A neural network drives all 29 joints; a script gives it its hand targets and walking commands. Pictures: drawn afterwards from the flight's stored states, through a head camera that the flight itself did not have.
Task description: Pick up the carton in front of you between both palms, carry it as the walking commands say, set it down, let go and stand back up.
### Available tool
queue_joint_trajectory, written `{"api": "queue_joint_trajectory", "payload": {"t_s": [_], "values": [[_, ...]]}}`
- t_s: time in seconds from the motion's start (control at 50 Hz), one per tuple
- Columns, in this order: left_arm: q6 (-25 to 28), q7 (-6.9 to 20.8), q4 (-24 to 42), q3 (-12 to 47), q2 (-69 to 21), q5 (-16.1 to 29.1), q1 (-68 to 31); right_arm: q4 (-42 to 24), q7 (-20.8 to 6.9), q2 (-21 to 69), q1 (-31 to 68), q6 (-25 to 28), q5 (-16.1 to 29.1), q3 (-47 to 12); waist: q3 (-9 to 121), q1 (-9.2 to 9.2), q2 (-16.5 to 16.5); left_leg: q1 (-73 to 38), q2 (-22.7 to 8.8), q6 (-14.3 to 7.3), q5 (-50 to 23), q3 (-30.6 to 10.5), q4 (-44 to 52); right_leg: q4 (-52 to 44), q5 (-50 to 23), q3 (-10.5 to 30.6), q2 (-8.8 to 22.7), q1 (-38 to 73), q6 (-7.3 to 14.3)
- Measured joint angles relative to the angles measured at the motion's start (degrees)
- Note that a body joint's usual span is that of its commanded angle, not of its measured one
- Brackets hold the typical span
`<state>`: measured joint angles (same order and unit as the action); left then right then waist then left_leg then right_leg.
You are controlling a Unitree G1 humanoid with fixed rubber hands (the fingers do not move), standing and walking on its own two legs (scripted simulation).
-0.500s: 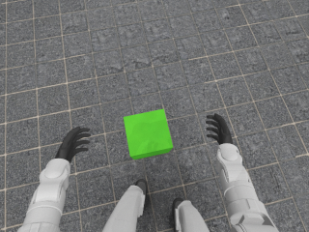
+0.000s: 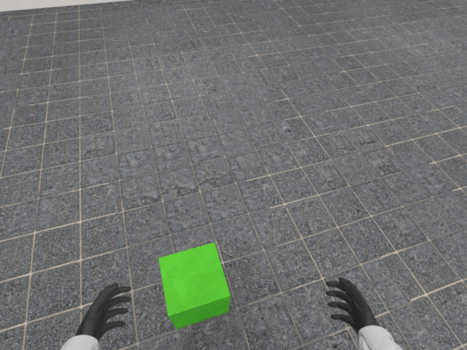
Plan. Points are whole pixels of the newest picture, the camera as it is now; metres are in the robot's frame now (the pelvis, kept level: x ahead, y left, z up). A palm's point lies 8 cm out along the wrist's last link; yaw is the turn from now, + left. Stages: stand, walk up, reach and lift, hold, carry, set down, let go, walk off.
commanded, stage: let go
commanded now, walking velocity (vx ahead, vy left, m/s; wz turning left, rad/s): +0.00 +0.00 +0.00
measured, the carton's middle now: (195, 286) +0.40 +0.12 -0.65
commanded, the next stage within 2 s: stand in 0.40 s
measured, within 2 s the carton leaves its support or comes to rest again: neither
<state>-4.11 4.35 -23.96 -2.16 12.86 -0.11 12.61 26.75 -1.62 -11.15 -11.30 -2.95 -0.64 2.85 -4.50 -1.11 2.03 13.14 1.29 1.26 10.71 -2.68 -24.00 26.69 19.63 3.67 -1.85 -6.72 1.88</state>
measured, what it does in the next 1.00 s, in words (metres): stands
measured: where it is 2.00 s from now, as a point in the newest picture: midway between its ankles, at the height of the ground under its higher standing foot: outside the picture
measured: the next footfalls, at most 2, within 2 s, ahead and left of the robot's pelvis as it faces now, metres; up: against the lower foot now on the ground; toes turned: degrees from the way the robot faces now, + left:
none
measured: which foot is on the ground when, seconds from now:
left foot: down 0.00-1.00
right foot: down 0.00-1.00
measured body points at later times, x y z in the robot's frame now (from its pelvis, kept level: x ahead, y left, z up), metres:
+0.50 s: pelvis +0.00 +0.02 -0.01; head +0.01 +0.04 +0.44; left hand +0.17 +0.29 -0.09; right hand +0.16 -0.23 -0.09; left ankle +0.02 +0.14 -0.74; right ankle -0.06 -0.10 -0.74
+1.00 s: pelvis +0.02 +0.04 +0.00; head +0.03 +0.07 +0.45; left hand +0.16 +0.33 -0.12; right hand +0.13 -0.26 -0.10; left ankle +0.02 +0.14 -0.74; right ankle -0.06 -0.10 -0.74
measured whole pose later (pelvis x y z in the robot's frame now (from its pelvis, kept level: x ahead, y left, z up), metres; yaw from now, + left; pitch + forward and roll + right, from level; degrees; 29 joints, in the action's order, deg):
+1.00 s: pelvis +0.02 +0.04 +0.00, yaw -2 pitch +0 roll +0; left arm -0.5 -1.6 -43.6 -1.0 21.0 -1.8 11.6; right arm 49.4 1.1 -18.1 -8.2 0.1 -1.9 1.4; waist -0.7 0.6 3.4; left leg 13.2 2.2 -2.0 15.1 0.5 -28.5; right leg 25.1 20.3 5.8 -0.1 -4.8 -1.4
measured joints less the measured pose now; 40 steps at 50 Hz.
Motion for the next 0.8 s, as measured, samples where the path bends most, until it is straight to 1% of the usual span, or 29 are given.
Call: {"api": "queue_joint_trajectory", "payload": {"t_s": [0.14, 0.18, 0.28, 0.4, 0.48, 0.56, 0.68, 0.8], "values": [[-2.0, -0.2, -0.4, -0.6, -0.3, -0.8, -0.3, -1.7, -1.1, -0.7, -1.9, -2.2, 0.6, -1.0, -0.8, 1.01, 0.5, -3.7, -0.3, 0.2, 0.7, 0.3, 0.4, -0.7, 0.3, 0.2, -0.2, 3.7, 0.3], [-3.7, -0.9, 0.3, -0.4, 0.0, -1.4, -0.3, -1.4, -0.6, -0.8, -1.8, -1.8, 1.1, -1.2, -0.6, 1.21, 0.3, -3.4, -0.2, 0.1, 1.1, 0.1, -0.3, -0.5, 0.5, -0.1, -0.1, 3.8, 0.2], [-6.2, -2.6, 1.0, -0.3, 0.7, -1.4, -0.4, -0.2, 0.7, -0.7, -2.0, -1.3, 1.5, -2.1, 0.8, 1.11, 0.0, -2.5, 0.4, -0.3, 2.0, -0.3, -2.0, 0.4, 1.3, -0.6, 0.4, 3.4, -0.2], [-7.5, -3.4, 1.4, -0.4, 1.0, -1.0, 0.0, 0.5, 0.8, -0.5, -1.4, -1.8, 1.2, -1.8, 1.7, 0.62, -0.2, -1.7, 1.0, -1.1, 2.1, -0.2, -2.8, 0.5, 1.2, -0.6, 1.0, 3.0, -1.1], [-2.9, -4.8, -3.6, -0.1, 3.2, -2.1, -0.1, 7.2, 1.9, -2.3, 0.0, -0.1, -1.8, -2.1, 3.7, 0.27, 0.2, 1.4, 0.5, -1.4, 3.4, 0.3, -5.6, 1.6, 1.4, -0.2, 0.5, 0.5, -1.4], [0.4, -4.6, -7.7, -1.0, 5.7, -2.5, 0.6, 12.1, 2.1, -5.0, 0.2, 1.4, -2.3, -1.0, 4.4, 0.59, 1.2, 3.0, 0.3, -1.9, 4.5, 1.1, -7.3, 2.6, 1.9, 0.5, 0.4, -1.0, -1.8], [2.4, -5.0, -12.7, -0.9, 7.5, -2.2, 1.0, 16.3, 2.4, -7.5, 0.8, 2.5, -2.0, -0.2, 3.9, 1.26, 1.9, 2.8, 0.4, -2.5, 5.1, 1.9, -7.2, 1.5, 1.7, 1.3, 0.7, -0.6, -2.4], [3.1, -5.5, -16.1, 0.1, 7.9, -1.9, 0.2, 19.0, 2.6, -7.6, 1.9, 2.9, -1.6, -0.8, 3.6, 1.63, 2.0, 1.6, 0.6, -3.0, 5.1, 2.7, -6.2, 0.1, 1.4, 1.9, 1.2, 0.5, -2.9]]}}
